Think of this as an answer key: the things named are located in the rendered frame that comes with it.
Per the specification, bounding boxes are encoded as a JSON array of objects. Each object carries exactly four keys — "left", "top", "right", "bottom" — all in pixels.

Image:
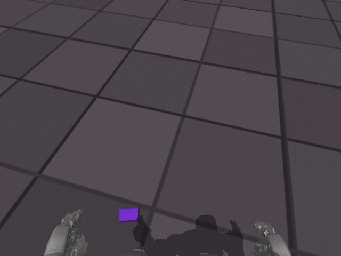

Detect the left robot hand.
[{"left": 44, "top": 209, "right": 88, "bottom": 256}]

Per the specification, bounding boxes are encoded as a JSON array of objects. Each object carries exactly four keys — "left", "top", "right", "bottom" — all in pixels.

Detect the small box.
[{"left": 119, "top": 208, "right": 139, "bottom": 222}]

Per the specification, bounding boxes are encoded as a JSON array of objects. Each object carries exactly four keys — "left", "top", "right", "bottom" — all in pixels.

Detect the right robot hand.
[{"left": 252, "top": 220, "right": 291, "bottom": 256}]

